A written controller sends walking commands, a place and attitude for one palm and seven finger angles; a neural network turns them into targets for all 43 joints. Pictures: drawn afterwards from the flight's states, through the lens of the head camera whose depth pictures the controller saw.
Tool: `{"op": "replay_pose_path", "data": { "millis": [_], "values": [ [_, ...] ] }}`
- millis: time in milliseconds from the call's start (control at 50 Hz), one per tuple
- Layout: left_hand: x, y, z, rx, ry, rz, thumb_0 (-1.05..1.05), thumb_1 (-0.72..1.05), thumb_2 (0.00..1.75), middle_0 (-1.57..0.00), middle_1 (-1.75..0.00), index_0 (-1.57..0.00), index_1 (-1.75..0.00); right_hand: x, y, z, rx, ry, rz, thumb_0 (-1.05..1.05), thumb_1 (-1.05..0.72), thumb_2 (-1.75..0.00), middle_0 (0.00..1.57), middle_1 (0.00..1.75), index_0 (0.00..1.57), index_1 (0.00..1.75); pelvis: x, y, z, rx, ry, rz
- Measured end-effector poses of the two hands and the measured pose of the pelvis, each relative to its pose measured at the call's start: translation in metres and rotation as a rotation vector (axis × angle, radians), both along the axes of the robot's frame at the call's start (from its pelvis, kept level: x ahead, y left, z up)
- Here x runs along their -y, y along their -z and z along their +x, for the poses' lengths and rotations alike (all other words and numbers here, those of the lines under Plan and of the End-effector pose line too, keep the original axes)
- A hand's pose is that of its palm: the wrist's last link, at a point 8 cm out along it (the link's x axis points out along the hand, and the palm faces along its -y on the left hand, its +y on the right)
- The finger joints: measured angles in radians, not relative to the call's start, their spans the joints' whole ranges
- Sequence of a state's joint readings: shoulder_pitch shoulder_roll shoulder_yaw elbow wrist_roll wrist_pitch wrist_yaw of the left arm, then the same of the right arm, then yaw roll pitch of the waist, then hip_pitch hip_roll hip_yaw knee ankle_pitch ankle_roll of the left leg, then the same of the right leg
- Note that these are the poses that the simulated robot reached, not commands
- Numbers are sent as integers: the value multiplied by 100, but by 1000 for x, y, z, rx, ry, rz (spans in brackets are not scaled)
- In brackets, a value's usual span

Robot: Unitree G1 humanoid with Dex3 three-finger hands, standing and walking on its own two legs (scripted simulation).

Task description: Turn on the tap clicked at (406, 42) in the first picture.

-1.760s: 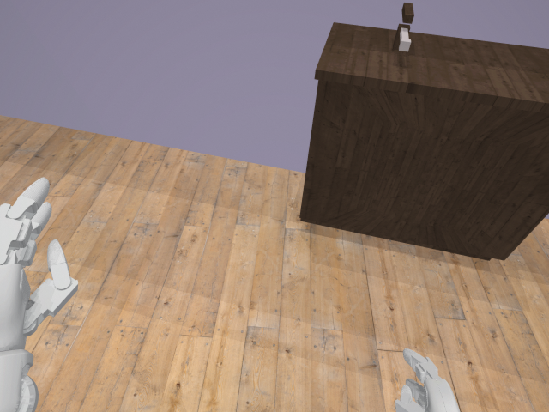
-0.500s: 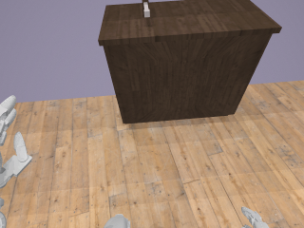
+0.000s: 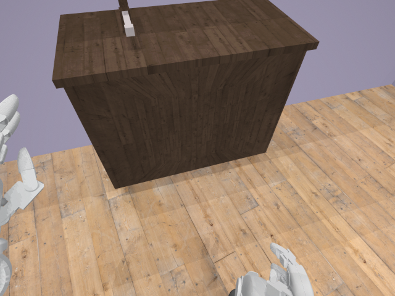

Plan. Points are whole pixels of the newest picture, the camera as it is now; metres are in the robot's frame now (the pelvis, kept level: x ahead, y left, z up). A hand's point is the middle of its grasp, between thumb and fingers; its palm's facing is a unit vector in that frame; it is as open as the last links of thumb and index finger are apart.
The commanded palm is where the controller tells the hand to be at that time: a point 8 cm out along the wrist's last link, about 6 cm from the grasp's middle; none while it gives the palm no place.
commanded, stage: take the last steps up to it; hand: left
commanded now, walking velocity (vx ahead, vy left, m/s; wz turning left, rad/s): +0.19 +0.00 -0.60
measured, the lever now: (129, 30) +0.84 +0.29 +0.10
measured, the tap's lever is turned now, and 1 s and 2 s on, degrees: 0 0 0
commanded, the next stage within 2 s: come to a stop and stand still in 1.72 s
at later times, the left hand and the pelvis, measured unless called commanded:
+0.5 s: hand (103, 103) +0.37 +0.19 +0.21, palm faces +0.40 -0.79 -0.47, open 7.4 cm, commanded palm +0.33 +0.23 +0.18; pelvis +0.15 -0.04 -0.01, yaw -4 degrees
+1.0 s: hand (126, 84) +0.47 +0.19 +0.17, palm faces +0.47 -0.78 -0.41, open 7.4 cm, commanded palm +0.42 +0.22 +0.18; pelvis +0.26 -0.06 +0.00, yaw +0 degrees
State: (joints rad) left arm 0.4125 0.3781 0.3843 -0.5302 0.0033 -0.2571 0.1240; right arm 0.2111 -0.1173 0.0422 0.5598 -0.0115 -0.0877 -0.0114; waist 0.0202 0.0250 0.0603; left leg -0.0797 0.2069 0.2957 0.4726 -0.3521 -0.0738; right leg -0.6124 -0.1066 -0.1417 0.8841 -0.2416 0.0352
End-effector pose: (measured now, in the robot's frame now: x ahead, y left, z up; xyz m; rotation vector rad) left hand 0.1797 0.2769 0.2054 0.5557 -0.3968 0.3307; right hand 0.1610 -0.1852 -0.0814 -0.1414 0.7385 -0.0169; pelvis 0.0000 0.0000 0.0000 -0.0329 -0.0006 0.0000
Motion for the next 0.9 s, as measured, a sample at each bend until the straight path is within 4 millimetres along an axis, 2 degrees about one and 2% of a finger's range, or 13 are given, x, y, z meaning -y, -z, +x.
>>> {"op": "replay_pose_path", "data": {
  "millis": [60,120,180,240,340,400,460,540,600,680,760,840,900],
  "values": [
    [15,5,37,-38,15,45,1,89,90,-21,-30,-21,-30,27,15,7,-51,51,-6,1,-89,-90,20,30,21,30,14,6,27,-6,25,-12],
    [39,16,72,-40,39,110,1,89,90,-21,-30,-21,-30,61,39,19,-85,92,-14,1,-90,-90,20,30,21,30,37,26,54,3,27,25],
    [65,24,102,-28,91,86,1,88,90,-21,-30,-21,-30,94,53,33,-123,130,-61,1,-90,-90,20,30,21,30,44,34,63,17,67,25],
    [87,20,123,-45,164,91,1,88,90,-21,-30,-21,-30,118,46,44,-114,181,-83,2,-90,-90,20,30,20,30,45,29,72,14,90,29],
    [99,-16,137,8,241,190,1,88,90,-22,-30,-22,-30,137,21,57,-87,255,-112,2,-90,-90,20,30,20,30,48,16,97,-4,98,34],
    [86,-31,141,48,205,203,1,88,90,-22,-30,-22,-30,138,10,65,-76,277,-124,2,-90,-90,19,30,20,30,48,10,116,-5,95,43],
    [61,-29,145,65,115,143,0,88,90,-22,-30,-22,-30,133,4,77,-63,277,-140,1,-90,-90,19,30,20,30,44,8,138,7,85,47],
    [26,2,156,63,-14,-27,0,88,90,-21,-30,-21,-30,119,7,101,-43,262,-164,1,-90,-90,19,30,20,30,32,13,167,33,66,36],
    [14,32,173,32,-76,-170,0,88,90,-21,-30,-21,-30,100,8,125,-28,228,-151,2,-90,-90,19,30,20,30,27,15,182,44,59,46],
    [27,45,197,-27,-60,-230,1,89,90,-20,-30,-20,-30,70,6,159,8,139,-99,2,-90,-90,20,30,20,30,28,11,191,46,25,34],
    [52,14,206,13,22,-125,2,89,90,-21,-30,-20,-30,50,2,191,55,75,-22,2,-90,-90,20,30,20,30,38,7,202,41,30,26],
    [66,-14,212,60,23,28,1,88,90,-21,-30,-21,-30,51,9,218,72,52,39,1,-90,-90,20,30,21,30,52,11,219,37,25,12],
    [65,-14,221,49,-28,36,1,88,90,-21,-30,-21,-30,65,20,233,31,50,38,1,-90,-90,20,30,21,30,59,12,234,29,5,18]
  ]
}}
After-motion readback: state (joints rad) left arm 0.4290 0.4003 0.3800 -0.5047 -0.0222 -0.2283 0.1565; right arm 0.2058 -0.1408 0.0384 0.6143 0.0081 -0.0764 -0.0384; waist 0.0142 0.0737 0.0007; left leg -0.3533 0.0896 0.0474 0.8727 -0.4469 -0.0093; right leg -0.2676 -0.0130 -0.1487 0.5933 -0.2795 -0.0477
